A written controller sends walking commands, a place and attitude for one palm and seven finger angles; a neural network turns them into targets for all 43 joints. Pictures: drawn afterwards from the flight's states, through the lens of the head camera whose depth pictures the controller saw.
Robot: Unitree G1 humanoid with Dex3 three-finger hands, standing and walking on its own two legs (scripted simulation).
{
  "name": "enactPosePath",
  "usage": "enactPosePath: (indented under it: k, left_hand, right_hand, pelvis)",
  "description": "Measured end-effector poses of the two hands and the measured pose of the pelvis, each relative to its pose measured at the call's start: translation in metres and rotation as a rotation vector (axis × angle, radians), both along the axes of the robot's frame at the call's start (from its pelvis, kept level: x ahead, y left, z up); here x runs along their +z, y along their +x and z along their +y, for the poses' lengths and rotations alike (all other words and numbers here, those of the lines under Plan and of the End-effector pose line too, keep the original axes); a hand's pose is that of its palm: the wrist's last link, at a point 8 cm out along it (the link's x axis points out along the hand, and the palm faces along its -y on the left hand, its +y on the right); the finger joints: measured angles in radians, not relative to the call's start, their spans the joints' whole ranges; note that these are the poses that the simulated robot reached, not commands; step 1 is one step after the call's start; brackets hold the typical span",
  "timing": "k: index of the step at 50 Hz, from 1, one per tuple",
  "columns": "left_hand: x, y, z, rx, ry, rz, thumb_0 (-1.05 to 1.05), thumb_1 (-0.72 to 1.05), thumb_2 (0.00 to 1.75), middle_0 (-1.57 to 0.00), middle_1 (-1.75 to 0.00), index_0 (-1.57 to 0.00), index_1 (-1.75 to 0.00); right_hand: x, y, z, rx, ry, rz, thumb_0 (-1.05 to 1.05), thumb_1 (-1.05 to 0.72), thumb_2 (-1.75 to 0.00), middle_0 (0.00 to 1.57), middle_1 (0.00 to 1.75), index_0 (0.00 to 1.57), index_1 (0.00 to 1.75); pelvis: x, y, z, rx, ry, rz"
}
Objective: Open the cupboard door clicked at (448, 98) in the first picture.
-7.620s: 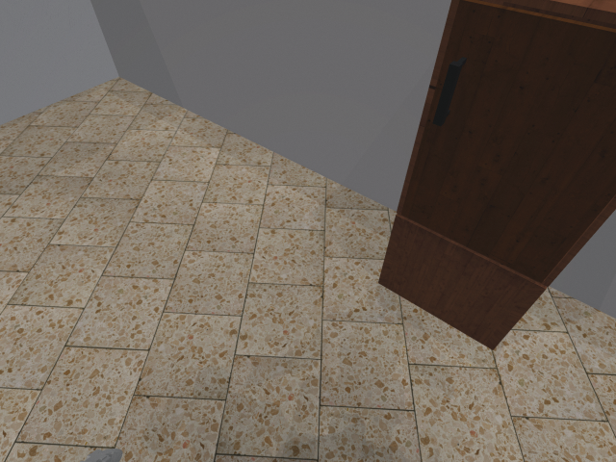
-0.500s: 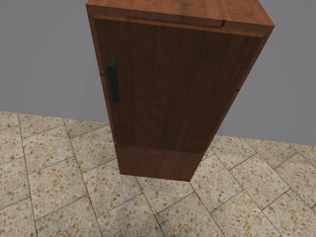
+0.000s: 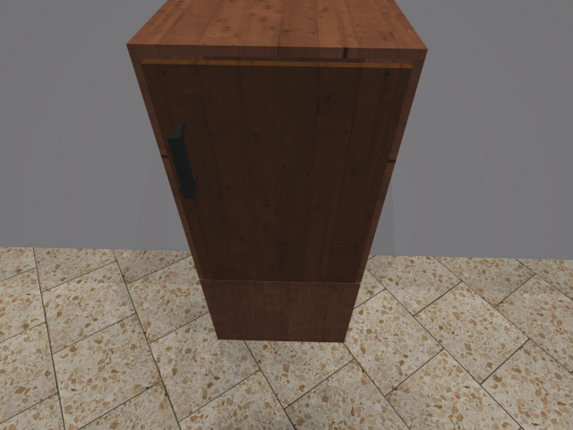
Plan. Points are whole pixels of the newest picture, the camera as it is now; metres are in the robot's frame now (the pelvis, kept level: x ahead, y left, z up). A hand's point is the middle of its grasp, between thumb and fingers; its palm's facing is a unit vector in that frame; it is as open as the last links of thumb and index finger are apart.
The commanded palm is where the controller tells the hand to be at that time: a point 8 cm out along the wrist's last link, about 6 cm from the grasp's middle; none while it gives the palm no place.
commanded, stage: come to a stop and stand still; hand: left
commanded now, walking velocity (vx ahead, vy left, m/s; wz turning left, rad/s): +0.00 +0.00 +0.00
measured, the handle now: (185, 161) +0.54 +0.21 +0.09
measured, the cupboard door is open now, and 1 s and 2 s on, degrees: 0 0 0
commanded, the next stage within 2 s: look again from close up in 0.12 s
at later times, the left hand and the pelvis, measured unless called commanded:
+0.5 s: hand out of the picture +0.02 +0.20 -0.17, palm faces +0.00 -0.98 -0.17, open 7.4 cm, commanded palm none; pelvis +0.02 +0.02 +0.01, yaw -1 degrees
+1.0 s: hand (139, 354) +0.23 +0.22 -0.01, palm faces +0.24 -0.97 -0.10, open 7.6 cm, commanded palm +0.16 +0.28 -0.04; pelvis +0.03 +0.03 +0.00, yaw +2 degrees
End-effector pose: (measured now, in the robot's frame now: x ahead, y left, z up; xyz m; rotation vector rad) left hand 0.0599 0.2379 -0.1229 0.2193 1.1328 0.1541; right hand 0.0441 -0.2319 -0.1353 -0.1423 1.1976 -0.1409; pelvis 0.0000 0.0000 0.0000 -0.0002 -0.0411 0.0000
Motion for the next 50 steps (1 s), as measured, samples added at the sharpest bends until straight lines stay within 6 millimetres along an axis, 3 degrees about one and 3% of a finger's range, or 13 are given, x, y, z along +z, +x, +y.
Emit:
enactPosePath:
  k: [8,14,19,28,35,42,44,48,50]
  left_hand:
    - [-0.007,0.003,-0.004,-0.02,-0.048,0.038,0.01,0.91,0.9,-0.2,-0.3,-0.2,-0.3]
    - [-0.012,-0.012,0.001,-0.001,-0.06,0.115,0.01,0.91,0.9,-0.2,-0.3,-0.2,-0.3]
    - [-0.015,-0.027,0.005,0.018,-0.069,0.181,0.01,0.91,0.9,-0.2,-0.3,-0.2,-0.3]
    - [-0.017,-0.042,0.009,0.04,-0.082,0.247,0.01,0.91,0.9,-0.2,-0.3,-0.2,-0.3]
    - [-0.016,-0.036,0.017,0.038,-0.078,0.251,0.01,0.91,0.9,-0.2,-0.3,-0.2,-0.3]
    - [-0.014,-0.02,0.029,0.027,-0.051,0.224,0.01,0.91,0.9,-0.2,-0.3,-0.2,-0.3]
    - [0.006,0.013,0.035,0.106,-0.051,0.038,0.02,0.91,0.9,-0.2,-0.3,-0.2,-0.3]
    - [0.09,0.101,0.035,0.113,-0.022,-0.557,0.02,0.88,0.89,-0.2,-0.32,-0.2,-0.32]
    - [0.125,0.134,0.032,0.081,-0.044,-0.81,0.02,0.86,0.88,-0.2,-0.33,-0.2,-0.34]
  right_hand:
    - [0.003,-0.057,0.009,-0.034,-0.009,0.161,0.0,-0.91,-0.9,0.2,0.3,0.2,0.3]
    - [0.008,-0.068,0.02,-0.044,-0.006,0.224,0.0,-0.91,-0.9,0.2,0.3,0.2,0.3]
    - [0.009,-0.053,0.027,-0.038,-0.006,0.212,0.0,-0.91,-0.9,0.2,0.3,0.2,0.3]
    - [0.012,-0.003,0.027,-0.007,-0.037,0.128,0.01,-0.92,-0.9,0.2,0.3,0.2,0.3]
    - [0.016,0.03,0.027,0.013,-0.052,0.064,0.0,-0.91,-0.9,0.2,0.3,0.2,0.3]
    - [0.018,0.045,0.03,0.023,-0.053,0.037,0.0,-0.91,-0.9,0.2,0.3,0.2,0.3]
    - [0.023,0.053,0.031,0.019,-0.062,-0.057,0.0,-0.91,-0.9,0.2,0.3,0.2,0.3]
    - [0.035,0.079,0.03,0.036,-0.063,-0.309,0.01,-0.9,-0.9,0.2,0.3,0.2,0.3]
    - [0.037,0.094,0.028,0.06,-0.061,-0.389,0.01,-0.9,-0.9,0.2,0.3,0.2,0.3]
  pelvis:
    - [0.005,0.002,0.005,-0.001,-0.008,0.02]
    - [0.008,0.008,0.01,-0.002,-0.011,0.029]
    - [0.01,0.015,0.015,-0.005,-0.013,0.03]
    - [0.011,0.027,0.025,-0.012,-0.011,0.026]
    - [0.012,0.033,0.03,-0.018,-0.008,0.026]
    - [0.012,0.037,0.035,-0.02,-0.01,0.027]
    - [0.011,0.036,0.035,-0.01,-0.006,0.028]
    - [0.004,0.032,0.033,0.027,0.017,0.048]
    - [-0.002,0.028,0.031,0.04,0.006,0.078]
